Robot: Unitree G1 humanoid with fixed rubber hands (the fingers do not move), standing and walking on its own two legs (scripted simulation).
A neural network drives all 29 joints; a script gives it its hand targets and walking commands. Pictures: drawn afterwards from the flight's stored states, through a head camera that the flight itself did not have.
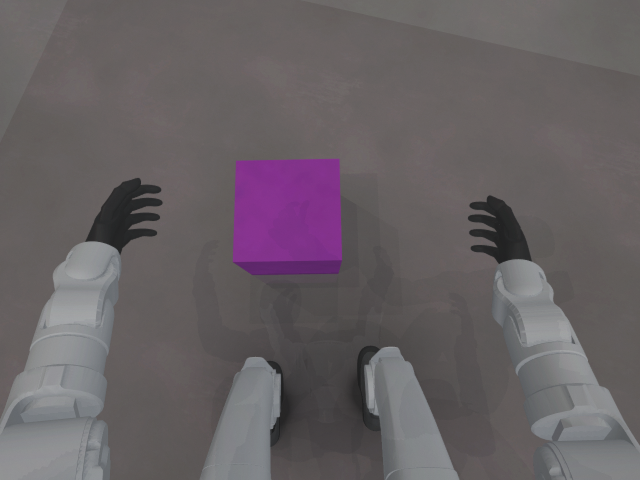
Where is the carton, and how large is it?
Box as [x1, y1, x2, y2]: [233, 159, 341, 274]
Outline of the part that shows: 338,159 236,161 233,262 251,274 337,273 341,261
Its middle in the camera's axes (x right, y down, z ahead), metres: -0.07 -0.06 +0.98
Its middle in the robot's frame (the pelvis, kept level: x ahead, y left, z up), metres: +0.54 +0.10 -0.57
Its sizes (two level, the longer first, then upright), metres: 0.238 0.236 0.232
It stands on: the floor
